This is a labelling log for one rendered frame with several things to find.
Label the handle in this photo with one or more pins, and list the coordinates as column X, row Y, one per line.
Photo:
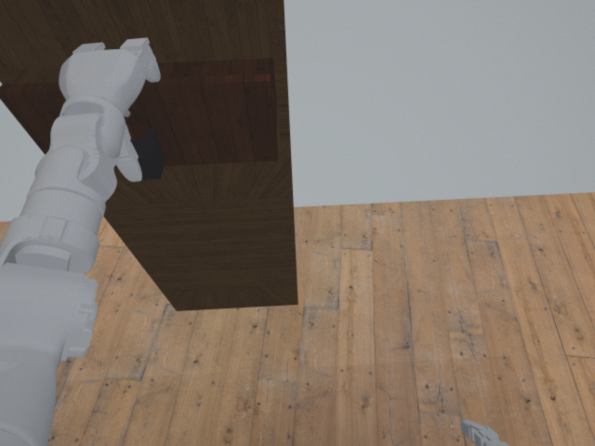
column 151, row 158

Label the robot left upper arm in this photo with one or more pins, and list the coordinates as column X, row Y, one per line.
column 46, row 315

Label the robot left forearm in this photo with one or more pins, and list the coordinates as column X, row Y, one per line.
column 59, row 223

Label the right robot hand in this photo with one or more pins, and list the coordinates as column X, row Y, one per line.
column 480, row 435

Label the left robot hand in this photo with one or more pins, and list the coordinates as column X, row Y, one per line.
column 117, row 76

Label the cabinet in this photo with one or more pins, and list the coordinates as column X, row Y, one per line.
column 209, row 235

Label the drawer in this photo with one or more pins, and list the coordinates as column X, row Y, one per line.
column 205, row 112

